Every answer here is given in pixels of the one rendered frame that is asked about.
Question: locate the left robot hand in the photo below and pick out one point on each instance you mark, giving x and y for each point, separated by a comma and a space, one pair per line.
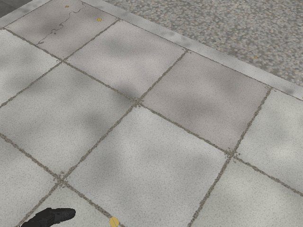
49, 216

